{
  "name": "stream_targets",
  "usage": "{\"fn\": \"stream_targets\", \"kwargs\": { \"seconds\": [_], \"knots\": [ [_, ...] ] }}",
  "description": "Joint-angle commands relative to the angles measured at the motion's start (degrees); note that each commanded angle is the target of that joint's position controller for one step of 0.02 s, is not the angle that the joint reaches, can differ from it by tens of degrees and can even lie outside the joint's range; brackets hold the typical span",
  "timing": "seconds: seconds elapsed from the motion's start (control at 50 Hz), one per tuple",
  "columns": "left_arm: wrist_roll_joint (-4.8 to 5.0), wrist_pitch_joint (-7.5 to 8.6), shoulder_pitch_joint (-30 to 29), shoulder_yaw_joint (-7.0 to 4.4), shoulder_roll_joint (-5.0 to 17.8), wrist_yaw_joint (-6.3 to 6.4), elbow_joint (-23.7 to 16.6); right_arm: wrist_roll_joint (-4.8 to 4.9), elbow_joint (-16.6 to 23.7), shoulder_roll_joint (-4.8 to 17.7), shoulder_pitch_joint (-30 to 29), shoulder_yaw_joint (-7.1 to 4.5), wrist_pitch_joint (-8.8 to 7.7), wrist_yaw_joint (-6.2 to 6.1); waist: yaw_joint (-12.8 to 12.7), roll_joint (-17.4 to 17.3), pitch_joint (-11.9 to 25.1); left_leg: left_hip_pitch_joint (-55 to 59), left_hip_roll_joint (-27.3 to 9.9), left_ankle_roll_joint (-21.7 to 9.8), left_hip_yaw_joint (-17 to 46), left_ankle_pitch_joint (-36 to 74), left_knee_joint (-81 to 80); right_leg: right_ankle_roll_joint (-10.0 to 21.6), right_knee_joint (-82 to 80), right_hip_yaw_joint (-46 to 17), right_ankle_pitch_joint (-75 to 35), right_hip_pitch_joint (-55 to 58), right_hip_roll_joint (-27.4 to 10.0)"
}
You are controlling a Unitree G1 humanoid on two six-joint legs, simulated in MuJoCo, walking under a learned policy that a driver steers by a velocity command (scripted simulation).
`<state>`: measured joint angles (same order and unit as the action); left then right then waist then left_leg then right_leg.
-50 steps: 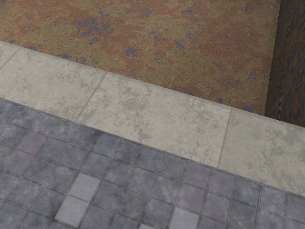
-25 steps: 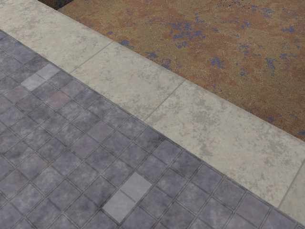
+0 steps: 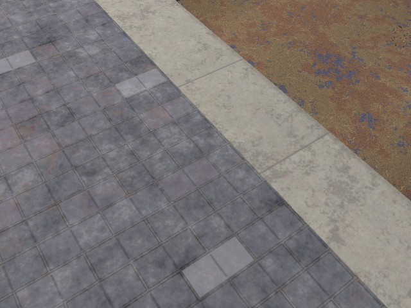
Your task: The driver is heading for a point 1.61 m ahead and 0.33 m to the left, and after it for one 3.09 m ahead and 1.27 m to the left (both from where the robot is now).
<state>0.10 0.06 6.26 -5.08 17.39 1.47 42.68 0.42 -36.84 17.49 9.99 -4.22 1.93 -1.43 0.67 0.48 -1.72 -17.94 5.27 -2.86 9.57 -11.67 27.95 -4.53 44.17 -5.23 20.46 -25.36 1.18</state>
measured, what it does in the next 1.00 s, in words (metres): steps on the spot, turning left: right foot, then left foot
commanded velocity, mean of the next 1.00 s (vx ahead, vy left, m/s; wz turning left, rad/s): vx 0.00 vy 0.00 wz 0.36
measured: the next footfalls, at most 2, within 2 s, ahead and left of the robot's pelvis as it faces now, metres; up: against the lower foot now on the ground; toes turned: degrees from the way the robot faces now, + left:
right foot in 0.10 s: +0.06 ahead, -0.14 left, +0.00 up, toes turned +9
left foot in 0.52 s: -0.01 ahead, +0.13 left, +0.00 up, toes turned +18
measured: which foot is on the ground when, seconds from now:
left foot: down 0.00-0.10, up 0.12-0.50, down 0.52-1.00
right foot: up 0.00-0.08, down 0.10-0.52, up 0.54-0.86, down 0.88-1.00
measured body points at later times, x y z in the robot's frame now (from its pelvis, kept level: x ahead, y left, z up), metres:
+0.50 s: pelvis -0.01 +0.00 +0.00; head +0.02 +0.02 +0.44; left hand +0.04 +0.32 -0.11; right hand +0.23 -0.22 -0.09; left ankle -0.04 +0.12 -0.73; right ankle +0.02 -0.14 -0.74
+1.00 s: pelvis -0.02 +0.03 +0.00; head -0.01 +0.02 +0.45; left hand -0.01 +0.32 -0.12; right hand +0.21 -0.15 -0.12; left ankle -0.05 +0.12 -0.74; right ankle +0.02 -0.11 -0.74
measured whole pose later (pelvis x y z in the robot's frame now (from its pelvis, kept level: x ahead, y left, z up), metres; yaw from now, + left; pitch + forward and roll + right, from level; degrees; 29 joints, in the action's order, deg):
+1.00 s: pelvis -0.02 +0.03 +0.00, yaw +20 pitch -1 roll +0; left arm -0.8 -0.3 12.1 -2.3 15.1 0.7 45.9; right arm -0.9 -43.7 13.1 8.4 -1.3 0.3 0.0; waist -0.6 -0.6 -1.8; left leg -12.9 3.0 -2.0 0.8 -14.6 28.6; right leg -2.1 29.3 -0.3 16.8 -11.5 -2.7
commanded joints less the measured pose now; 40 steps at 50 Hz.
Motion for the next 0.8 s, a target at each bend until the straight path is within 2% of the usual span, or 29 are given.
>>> {"fn": "stream_targets", "kwargs": {
  "seconds": [0.02, 0.06, 0.08, 0.1, 0.12, 0.14, 0.16, 0.18, 0.2, 0.22, 0.24, 0.28, 0.34, 0.4, 0.44, 0.48, 0.5, 0.52, 0.54, 0.56, 0.58, 0.6, 0.62, 0.64, 0.7, 0.74, 0.8],
  "knots": [
    [0.39, 1.57, -1.0, -1.29, 5.3, -0.64, -4.7, 0.28, 4.4, 10.5, -1.6, -3.03, -0.22, 0.16, 0.3, -9.6, 6.5, 8.2, -14.4, -10.4, 19.4, 13.5, -5.6, 0.7, -5.5, -0.1, 1.4, 0.7, 1.1],
    [0.52, 2.06, 1.1, -1.43, 5.3, -1.18, -4.6, 0.80, 4.9, 10.3, -2.8, -2.97, 0.18, 0.15, -1.1, -9.6, 7.1, 8.4, -13.0, -9.0, 20.8, 15.9, -3.6, 1.7, -13.4, 0.3, -1.9, 5.3, 1.5],
    [0.41, 2.28, 3.0, -1.60, 5.3, -1.34, -4.0, 1.29, 5.2, 9.9, -3.8, -2.83, 0.42, -0.05, -2.6, -9.3, 7.3, 7.0, -11.4, -7.3, 20.2, 14.7, -2.1, 2.4, -20.7, 1.2, -7.9, 9.9, 1.2],
    [-0.08, 2.29, 4.7, -2.21, 7.3, -1.22, -3.7, 1.34, 5.4, 8.4, -3.0, -2.46, 0.49, -0.31, -2.6, -6.9, 8.3, 2.7, -8.9, -4.5, 18.2, 7.8, 1.0, 4.2, -24.0, -1.4, -14.2, 16.6, -3.4],
    [-0.96, 1.79, 4.7, -2.81, 10.9, -0.77, -4.5, 0.49, 5.2, 4.9, 0.7, -1.62, 0.46, -0.20, 0.0, 5.9, 9.9, -4.9, -2.2, -0.8, 9.1, -11.6, 13.5, 9.0, -25.2, -12.1, -23.7, 23.1, -15.9],
    [-2.74, 1.57, 4.2, -3.05, 12.8, -1.05, -4.3, 1.02, 6.7, 8.1, 0.0, -2.82, -0.17, -0.25, 0.3, 17.3, 6.2, -15.4, 3.6, 2.3, 0.7, -26.8, 24.4, 19.0, -26.9, -24.5, -31.4, 19.8, -24.2],
    [-2.22, 1.80, 1.6, -2.25, 9.6, -0.84, -6.0, 0.12, 5.4, 12.2, 1.5, -4.18, -0.44, -0.24, 0.6, 11.1, 5.5, -16.2, -0.8, 4.4, 1.3, -24.3, 35.3, 20.8, -26.6, -21.9, -31.1, 18.4, -25.0],
    [-1.71, 1.73, -0.9, -1.49, 6.9, -0.45, -6.6, 0.57, 4.0, 12.8, 2.1, -4.72, -0.12, -0.11, 1.4, 7.9, 4.6, -16.2, -1.4, 5.3, 0.5, -20.4, 39.1, 18.4, -25.7, -15.7, -29.2, 17.2, -21.2],
    [-1.15, 1.55, -2.4, -1.18, 6.1, -0.18, -7.2, 0.71, 2.6, 11.1, 3.3, -4.60, 0.62, -0.33, 1.8, 6.2, 3.9, -16.5, -1.9, 6.5, -0.4, -17.4, 41.5, 16.0, -25.1, -10.8, -26.0, 17.2, -17.8],
    [-0.43, 1.39, -2.6, -0.94, 5.6, 0.11, -7.3, 0.65, 2.6, 9.8, 3.2, -4.28, 1.15, -0.30, 1.2, 6.3, 3.0, -18.0, -2.3, 7.4, -1.0, -14.7, 43.6, 15.8, -25.0, -8.5, -26.5, 17.7, -16.9],
    [-0.45, 1.08, -2.0, -0.74, 5.7, 0.42, -7.2, 0.94, 2.9, 8.2, 2.6, -3.80, 1.36, -0.04, 0.7, 6.6, 2.6, -17.7, -2.6, 8.1, -2.6, -13.2, 43.4, 15.8, -25.3, -5.5, -27.3, 17.2, -15.5],
    [-0.93, 0.45, 0.3, -0.94, 6.3, 0.89, -6.8, 1.42, 4.6, 6.5, -0.4, -3.10, 1.26, 0.21, -1.3, 8.4, 2.8, -18.8, -3.8, 9.0, -5.4, -11.4, 38.1, 16.5, -25.8, -2.6, -27.7, 20.3, -14.9],
    [-0.92, -0.27, 2.3, -1.74, 8.4, 1.02, -6.4, 0.90, 6.4, 5.3, -2.9, -2.26, 1.05, 0.78, -3.2, 9.3, 4.8, -16.5, -6.4, 9.4, -7.2, -12.1, 29.1, 17.6, -25.3, -1.2, -29.2, 24.0, -17.1],
    [-0.27, -0.61, 1.2, -2.41, 10.3, 0.23, -6.5, 0.61, 6.9, 4.8, -2.7, -1.72, 1.02, 1.47, -3.2, 10.2, 5.7, -8.4, -6.9, 8.2, -10.2, -12.3, 20.2, 17.4, -24.9, 1.5, -30.9, 20.6, -17.9],
    [0.54, -0.55, 1.6, -2.41, 10.7, -0.35, -5.9, 0.58, 6.7, 5.3, -1.5, -1.93, 1.16, 1.72, -2.8, 10.5, 5.8, -4.6, -5.9, 6.9, -11.4, -11.3, 14.0, 17.1, -23.7, 1.5, -30.7, 20.2, -18.4],
    [1.80, -0.48, 0.2, -2.07, 10.4, -0.62, -5.6, 0.46, 5.3, 5.0, 2.3, -2.13, 1.17, 1.98, -0.1, 9.6, 6.0, 2.7, -4.6, 4.2, -12.8, -2.5, 1.2, 14.8, -20.0, 2.7, -29.0, 18.3, -17.6],
    [2.10, -0.27, 2.0, -1.41, 8.6, -0.78, -4.5, 0.32, 4.4, 5.8, 4.2, -2.42, 1.10, 1.84, 0.7, 7.5, 6.2, 9.3, -4.0, 2.4, -12.1, 4.2, -6.1, 11.8, -16.8, 4.5, -25.2, 14.7, -16.1],
    [0.48, 0.09, 5.0, -0.26, 5.2, -1.19, -3.7, 0.28, 4.6, 8.8, 5.6, -3.07, 0.95, 1.30, -0.2, -1.7, 8.5, 19.1, -10.5, 0.4, -2.8, 18.8, -7.8, 6.4, -8.3, 9.1, -12.9, 7.4, -12.2],
    [-3.03, 0.41, 5.2, 1.64, 1.0, -1.84, -5.6, -0.54, 6.7, 13.0, 4.1, -3.13, 0.72, 0.41, -2.4, -18.4, 9.6, 24.2, -25.3, -7.4, 13.5, 41.6, -4.6, 0.7, 6.5, 11.7, 18.3, -5.6, -5.9],
    [-0.96, 0.14, 0.9, 0.11, 5.6, -0.90, -6.3, -2.43, 6.3, 10.7, 5.2, -2.44, -0.52, 1.13, 2.3, -13.7, 11.5, 15.4, -28.4, -16.2, 14.9, 34.2, -6.4, 0.0, 14.3, 5.1, 19.6, -5.5, -5.3],
    [0.52, -0.36, -0.3, -0.67, 7.9, -0.43, -5.9, -2.44, 5.4, 9.5, 3.0, -1.96, -1.49, 1.57, 1.4, -10.3, 7.6, 12.7, -24.2, -14.7, 10.4, 26.5, -8.0, 0.2, 17.7, 4.1, 16.2, -5.8, -5.8],
    [0.48, -0.75, 0.4, -0.92, 7.8, -0.15, -5.0, -1.71, 4.7, 8.3, 0.2, -1.65, -2.00, 1.54, 0.3, -9.4, 5.7, 11.5, -20.8, -11.6, 7.2, 20.0, -8.6, 0.5, 17.5, 3.5, 12.2, -6.6, -6.0],
    [0.07, -1.25, 1.3, -1.08, 7.7, 0.24, -3.7, -1.15, 4.6, 7.3, -1.6, -1.14, -2.19, 1.39, -0.2, -8.9, 4.8, 10.8, -19.2, -9.8, 5.3, 18.5, -8.8, 0.3, 17.6, 3.1, 9.1, -6.2, -6.2],
    [-0.21, -1.56, 2.5, -1.10, 7.4, 0.35, -3.3, -0.93, 4.4, 6.6, -3.2, -0.70, -2.31, 1.20, -1.1, -8.8, 4.3, 8.7, -18.3, -9.5, 3.6, 21.3, -8.9, -0.2, 18.0, 3.1, 5.7, -4.3, -5.8],
    [0.17, -1.54, 4.7, -0.46, 5.2, 0.17, -2.2, -1.32, 3.4, 3.8, -4.2, 0.39, -2.61, 0.78, -1.9, -8.4, 5.7, 8.8, -16.4, -9.3, 0.6, 20.8, -9.1, -0.8, 12.8, 3.4, 0.9, -0.1, -5.6],
    [-0.01, -1.52, 3.0, 0.30, 3.8, 0.11, -2.5, -1.31, 2.6, 3.8, -4.2, 0.40, -2.49, 0.78, -0.9, -8.3, 5.0, 9.0, -15.9, -9.1, 0.8, 17.0, -9.0, -0.7, 4.6, 3.7, 1.1, 2.5, -5.7],
    [-0.01, -1.42, 2.2, 0.58, 4.2, 0.08, -2.7, -1.37, 0.9, 4.7, -3.4, 0.25, -2.16, 1.09, 0.3, -8.4, 4.1, 8.6, -16.9, -10.3, 3.7, 12.2, -8.8, -0.3, -3.7, 4.3, 3.4, 6.1, -5.1]
  ]
}}
Keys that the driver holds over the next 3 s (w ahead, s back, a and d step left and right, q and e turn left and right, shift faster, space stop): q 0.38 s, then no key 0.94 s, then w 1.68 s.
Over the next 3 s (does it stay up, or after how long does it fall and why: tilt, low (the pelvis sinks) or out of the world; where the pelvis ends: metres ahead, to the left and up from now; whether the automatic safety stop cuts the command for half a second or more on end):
stays up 0.74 0.24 0.00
